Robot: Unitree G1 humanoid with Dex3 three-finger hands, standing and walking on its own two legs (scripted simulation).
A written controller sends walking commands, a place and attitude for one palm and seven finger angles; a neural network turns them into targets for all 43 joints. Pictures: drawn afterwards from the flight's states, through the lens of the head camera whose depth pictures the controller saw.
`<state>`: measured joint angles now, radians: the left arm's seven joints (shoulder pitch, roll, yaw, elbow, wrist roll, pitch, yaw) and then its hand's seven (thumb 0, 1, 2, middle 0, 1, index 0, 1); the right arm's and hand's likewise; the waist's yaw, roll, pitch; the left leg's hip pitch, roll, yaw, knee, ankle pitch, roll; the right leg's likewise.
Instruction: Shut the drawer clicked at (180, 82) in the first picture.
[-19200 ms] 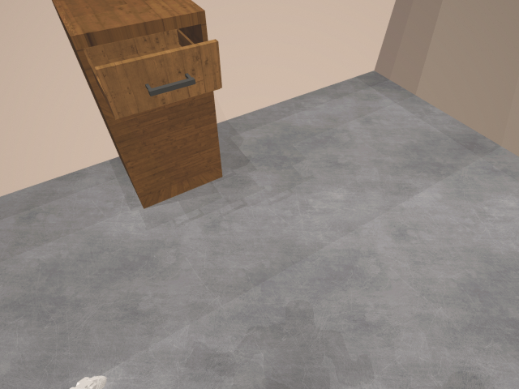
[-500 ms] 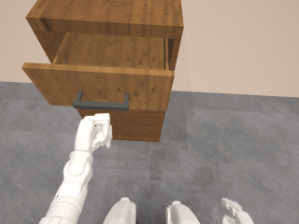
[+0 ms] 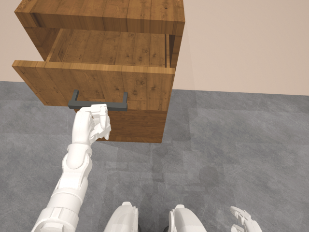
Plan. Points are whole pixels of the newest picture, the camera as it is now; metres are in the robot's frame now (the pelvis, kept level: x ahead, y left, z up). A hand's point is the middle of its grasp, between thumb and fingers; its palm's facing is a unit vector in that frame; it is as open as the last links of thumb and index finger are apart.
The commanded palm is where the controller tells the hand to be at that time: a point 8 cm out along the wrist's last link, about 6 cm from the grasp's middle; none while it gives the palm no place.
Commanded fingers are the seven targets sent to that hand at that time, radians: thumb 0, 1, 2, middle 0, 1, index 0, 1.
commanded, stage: push the drawer shut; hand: left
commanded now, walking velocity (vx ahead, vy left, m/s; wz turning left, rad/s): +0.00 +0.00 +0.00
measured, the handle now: (99, 100) +0.45 +0.16 +0.03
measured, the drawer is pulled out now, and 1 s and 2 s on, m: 0.14 0.02 0.00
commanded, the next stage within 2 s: pull the fist back off the drawer in 1.66 s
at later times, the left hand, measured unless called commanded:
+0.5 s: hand (111, 107) +0.43 +0.12 +0.02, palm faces -0.01 -1.00 -0.05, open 3.4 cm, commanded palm +0.43 +0.17 +0.03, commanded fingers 0.00 0.90 0.90 -1.40 -1.60 -1.40 -1.60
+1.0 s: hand (115, 86) +0.50 +0.12 +0.02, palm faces +0.00 -1.00 -0.04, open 3.4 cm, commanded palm +0.50 +0.16 +0.03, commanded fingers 0.00 0.90 0.90 -1.40 -1.60 -1.40 -1.60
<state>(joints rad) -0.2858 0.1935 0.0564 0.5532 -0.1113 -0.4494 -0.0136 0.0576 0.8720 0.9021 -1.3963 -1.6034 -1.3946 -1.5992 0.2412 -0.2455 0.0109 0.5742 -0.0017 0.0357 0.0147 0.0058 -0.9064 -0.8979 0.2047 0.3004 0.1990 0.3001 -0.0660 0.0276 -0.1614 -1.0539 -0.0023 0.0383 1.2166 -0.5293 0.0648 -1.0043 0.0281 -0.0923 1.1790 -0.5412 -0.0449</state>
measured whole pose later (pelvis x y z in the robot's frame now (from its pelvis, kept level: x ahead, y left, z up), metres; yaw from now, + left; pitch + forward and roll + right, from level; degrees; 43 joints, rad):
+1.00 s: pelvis -0.01 +0.00 -0.02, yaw -1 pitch +27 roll -4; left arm -0.90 0.36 0.28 1.19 -0.03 -0.53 -0.02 0.06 0.84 0.94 -1.40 -1.60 -1.40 -1.60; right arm 0.35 -0.26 0.02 0.65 -0.04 0.06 0.04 0.00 -0.91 -0.90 0.21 0.30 0.20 0.30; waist -0.20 0.05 -0.15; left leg -1.22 0.01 0.03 1.28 -0.52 0.07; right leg -1.17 0.04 -0.10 1.22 -0.52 -0.04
